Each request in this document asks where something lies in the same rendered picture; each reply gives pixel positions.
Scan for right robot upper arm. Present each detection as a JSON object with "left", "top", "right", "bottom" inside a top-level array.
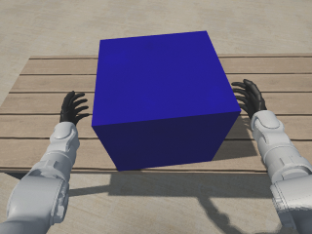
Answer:
[{"left": 269, "top": 175, "right": 312, "bottom": 234}]

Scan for carton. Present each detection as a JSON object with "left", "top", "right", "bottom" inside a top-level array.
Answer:
[{"left": 91, "top": 30, "right": 242, "bottom": 172}]

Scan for right robot forearm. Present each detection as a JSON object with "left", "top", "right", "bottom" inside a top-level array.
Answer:
[{"left": 251, "top": 110, "right": 312, "bottom": 185}]

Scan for table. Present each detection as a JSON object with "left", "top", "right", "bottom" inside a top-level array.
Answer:
[{"left": 0, "top": 53, "right": 312, "bottom": 180}]

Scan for left robot upper arm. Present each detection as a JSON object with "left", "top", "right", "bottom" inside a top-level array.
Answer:
[{"left": 0, "top": 175, "right": 70, "bottom": 234}]

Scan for left robot forearm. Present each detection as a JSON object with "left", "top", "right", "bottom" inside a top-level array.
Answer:
[{"left": 6, "top": 121, "right": 80, "bottom": 218}]

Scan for left robot hand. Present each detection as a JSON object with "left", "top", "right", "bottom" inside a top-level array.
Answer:
[{"left": 59, "top": 91, "right": 90, "bottom": 127}]

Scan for right robot hand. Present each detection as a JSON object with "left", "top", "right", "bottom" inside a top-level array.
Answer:
[{"left": 231, "top": 79, "right": 267, "bottom": 120}]

